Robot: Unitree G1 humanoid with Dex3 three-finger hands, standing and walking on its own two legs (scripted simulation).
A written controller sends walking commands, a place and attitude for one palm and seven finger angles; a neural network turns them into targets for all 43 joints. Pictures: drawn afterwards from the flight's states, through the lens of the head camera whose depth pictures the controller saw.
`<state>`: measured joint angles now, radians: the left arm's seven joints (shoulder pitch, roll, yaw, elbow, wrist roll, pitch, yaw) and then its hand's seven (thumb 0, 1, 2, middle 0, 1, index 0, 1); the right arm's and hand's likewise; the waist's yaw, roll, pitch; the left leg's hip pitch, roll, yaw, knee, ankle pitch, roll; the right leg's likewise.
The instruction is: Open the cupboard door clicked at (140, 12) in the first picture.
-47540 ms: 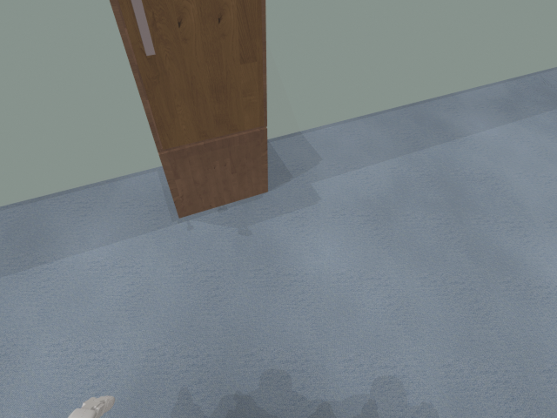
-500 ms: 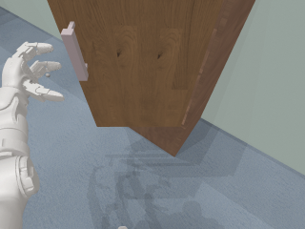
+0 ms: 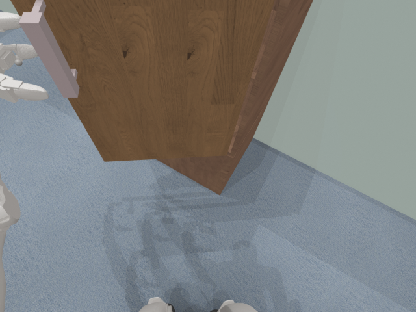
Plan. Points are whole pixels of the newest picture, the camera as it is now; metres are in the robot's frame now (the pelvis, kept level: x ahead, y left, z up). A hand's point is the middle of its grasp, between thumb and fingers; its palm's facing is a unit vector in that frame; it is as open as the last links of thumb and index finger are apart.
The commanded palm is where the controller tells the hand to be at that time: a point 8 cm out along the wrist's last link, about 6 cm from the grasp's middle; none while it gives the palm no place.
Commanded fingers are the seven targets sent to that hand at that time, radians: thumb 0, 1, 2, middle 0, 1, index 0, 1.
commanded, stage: move the hooked fingers beside the handle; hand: left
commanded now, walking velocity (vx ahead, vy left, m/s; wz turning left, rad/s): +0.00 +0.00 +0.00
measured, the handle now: (56, 52) +0.56 +0.21 +0.14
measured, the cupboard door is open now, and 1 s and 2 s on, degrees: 36 36 36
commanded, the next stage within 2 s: slide the fingers in behind the handle in 0.72 s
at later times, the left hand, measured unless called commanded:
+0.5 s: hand (19, 75) +0.51 +0.26 +0.14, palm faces +0.00 -1.00 +0.02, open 14.0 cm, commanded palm +0.49 +0.31 +0.13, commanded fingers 0.00 -0.50 0.30 -0.30 -1.20 -0.30 -1.20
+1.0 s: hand (25, 72) +0.50 +0.25 +0.15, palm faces +0.01 -1.00 +0.02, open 14.0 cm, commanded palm +0.49 +0.29 +0.13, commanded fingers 0.00 -0.50 0.30 -0.30 -1.20 -0.30 -1.20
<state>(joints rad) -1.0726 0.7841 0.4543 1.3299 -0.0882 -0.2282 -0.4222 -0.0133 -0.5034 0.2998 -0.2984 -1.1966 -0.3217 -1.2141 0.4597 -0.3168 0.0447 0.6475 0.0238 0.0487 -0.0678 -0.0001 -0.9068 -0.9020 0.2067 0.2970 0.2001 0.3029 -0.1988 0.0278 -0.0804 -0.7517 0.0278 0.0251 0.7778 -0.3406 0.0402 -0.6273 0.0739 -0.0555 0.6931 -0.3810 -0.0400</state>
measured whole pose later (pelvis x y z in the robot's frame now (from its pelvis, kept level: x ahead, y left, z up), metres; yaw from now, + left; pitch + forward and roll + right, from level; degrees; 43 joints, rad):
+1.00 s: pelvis -0.01 +0.01 +0.00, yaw +0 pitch +17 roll -4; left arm -1.05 0.70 0.42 1.30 -0.11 -0.26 -0.38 -0.01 -0.51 0.30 -0.30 -1.20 -0.30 -1.20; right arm 0.46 -0.30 0.05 0.66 0.02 0.06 -0.05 0.00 -0.91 -0.90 0.21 0.30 0.20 0.30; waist -0.19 0.03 -0.09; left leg -0.77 0.02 0.02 0.82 -0.35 0.05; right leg -0.64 0.07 -0.06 0.73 -0.39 -0.03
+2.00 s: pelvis +0.00 +0.00 +0.00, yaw +0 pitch +16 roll -3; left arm -0.99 0.52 0.36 1.20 -0.11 -0.25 -0.23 -0.01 -0.50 0.30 -0.29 -1.20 -0.30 -1.20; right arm 0.44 -0.28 0.03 0.65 0.01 0.05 -0.01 0.00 -0.91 -0.90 0.21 0.30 0.20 0.30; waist -0.17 0.04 -0.11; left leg -0.72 0.02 0.02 0.81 -0.36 0.04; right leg -0.60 0.07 -0.05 0.73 -0.41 -0.04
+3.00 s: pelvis +0.01 +0.00 +0.00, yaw +0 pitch +17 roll -3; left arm -0.99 0.53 0.37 1.21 -0.11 -0.25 -0.23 0.00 0.37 0.67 -0.35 -1.29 -0.36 -1.29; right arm 0.43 -0.28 0.03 0.65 0.01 0.04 -0.01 0.00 -0.91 -0.90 0.21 0.30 0.20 0.30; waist -0.17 0.04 -0.11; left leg -0.73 0.02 0.02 0.80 -0.37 0.04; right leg -0.60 0.07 -0.05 0.72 -0.41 -0.04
